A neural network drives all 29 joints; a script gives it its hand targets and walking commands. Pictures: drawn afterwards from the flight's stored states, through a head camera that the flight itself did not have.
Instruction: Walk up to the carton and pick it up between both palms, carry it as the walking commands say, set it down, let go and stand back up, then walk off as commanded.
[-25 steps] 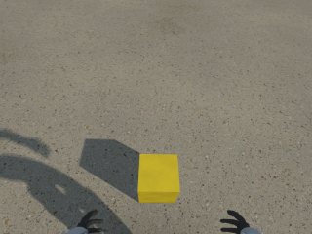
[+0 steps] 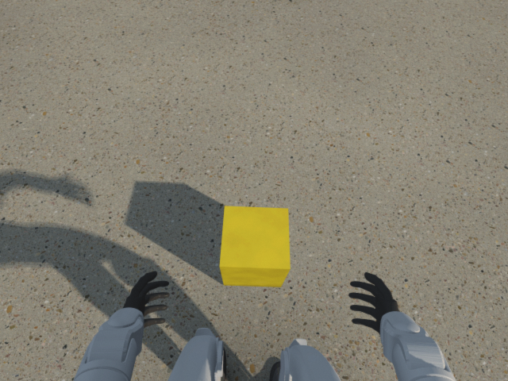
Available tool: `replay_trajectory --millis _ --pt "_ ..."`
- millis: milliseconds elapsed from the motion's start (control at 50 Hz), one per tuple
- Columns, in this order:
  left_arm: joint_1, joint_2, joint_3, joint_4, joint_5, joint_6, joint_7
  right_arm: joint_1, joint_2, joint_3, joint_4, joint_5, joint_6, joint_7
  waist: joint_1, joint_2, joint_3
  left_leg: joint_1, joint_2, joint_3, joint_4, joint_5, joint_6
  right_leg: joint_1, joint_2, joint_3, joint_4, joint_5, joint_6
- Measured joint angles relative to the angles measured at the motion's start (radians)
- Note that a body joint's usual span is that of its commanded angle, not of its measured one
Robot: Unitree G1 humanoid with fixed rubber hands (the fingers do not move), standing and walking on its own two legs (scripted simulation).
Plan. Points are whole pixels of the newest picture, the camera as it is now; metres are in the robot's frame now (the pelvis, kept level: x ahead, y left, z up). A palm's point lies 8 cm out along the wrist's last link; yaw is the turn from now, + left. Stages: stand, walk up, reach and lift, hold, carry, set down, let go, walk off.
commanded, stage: reach and lift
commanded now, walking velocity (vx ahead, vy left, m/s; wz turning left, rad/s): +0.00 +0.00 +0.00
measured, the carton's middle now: (254, 248) +0.51 +0.00 -0.58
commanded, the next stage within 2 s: none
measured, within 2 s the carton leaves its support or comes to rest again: neither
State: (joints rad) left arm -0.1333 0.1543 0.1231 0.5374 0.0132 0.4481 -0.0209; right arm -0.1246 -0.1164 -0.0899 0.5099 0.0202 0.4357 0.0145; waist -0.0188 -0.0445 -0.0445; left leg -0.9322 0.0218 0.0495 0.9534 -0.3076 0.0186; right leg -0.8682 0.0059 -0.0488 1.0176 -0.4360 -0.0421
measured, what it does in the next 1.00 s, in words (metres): stands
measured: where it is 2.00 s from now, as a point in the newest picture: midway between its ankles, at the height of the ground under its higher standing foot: outside the picture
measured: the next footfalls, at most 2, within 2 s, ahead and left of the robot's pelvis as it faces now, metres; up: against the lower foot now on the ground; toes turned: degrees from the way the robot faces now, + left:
none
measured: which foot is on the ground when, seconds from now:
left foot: down 0.00-1.00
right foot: down 0.00-1.00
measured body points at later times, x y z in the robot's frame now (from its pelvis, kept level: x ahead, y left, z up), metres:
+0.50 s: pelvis -0.03 +0.01 -0.04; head +0.22 +0.01 +0.34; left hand +0.42 +0.20 -0.15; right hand +0.41 -0.20 -0.14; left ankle +0.08 +0.12 -0.67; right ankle +0.03 -0.09 -0.67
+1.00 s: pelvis -0.01 +0.01 -0.04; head +0.31 -0.01 +0.28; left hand +0.51 +0.19 -0.16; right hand +0.51 -0.21 -0.16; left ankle +0.08 +0.12 -0.67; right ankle +0.03 -0.09 -0.67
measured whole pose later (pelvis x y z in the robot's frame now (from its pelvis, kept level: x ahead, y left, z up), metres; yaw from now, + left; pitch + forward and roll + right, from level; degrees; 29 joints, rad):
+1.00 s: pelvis -0.01 +0.01 -0.04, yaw -3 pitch +46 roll +0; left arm -1.08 0.22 0.36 0.86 0.03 0.11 0.06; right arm -1.11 -0.27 -0.27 0.88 0.02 0.10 -0.01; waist 0.02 -0.02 -0.04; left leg -1.55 0.02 0.03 0.98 -0.23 0.01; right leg -1.51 0.04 0.00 1.05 -0.34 -0.03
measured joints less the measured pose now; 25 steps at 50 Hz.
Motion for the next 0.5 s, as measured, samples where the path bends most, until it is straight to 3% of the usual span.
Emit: replay_trajectory --millis 160,280,400,500 --pt "-0.367 0.101 0.015 0.084 -0.055 0.059 -0.005 -0.364 -0.034 -0.028 0.081 0.042 0.068 -0.060 0.005 0.019 0.202 -0.096 0.009 -0.041 0.122 0.014 -0.016 -0.081 0.008 -0.040 0.114 0.007 -0.020" --pt "-0.585 0.091 0.029 0.203 -0.052 0.056 0.030 -0.587 -0.046 -0.048 0.186 0.040 0.071 -0.093 -0.005 0.020 0.197 -0.188 0.008 -0.029 0.133 0.032 -0.012 -0.185 0.008 -0.026 0.137 0.023 -0.013" --pt "-0.682 0.058 0.101 0.279 -0.006 -0.059 0.070 -0.674 -0.047 -0.103 0.284 0.006 -0.032 -0.104 -0.007 0.018 0.133 -0.280 0.014 -0.013 0.106 0.043 -0.003 -0.283 0.013 -0.008 0.108 0.043 -0.003" --pt "-0.739 0.048 0.118 0.326 -0.013 -0.164 0.096 -0.744 -0.084 -0.120 0.339 0.010 -0.149 -0.096 0.004 0.034 0.099 -0.369 0.009 -0.006 0.104 0.041 0.007 -0.371 0.008 -0.001 0.103 0.043 0.007"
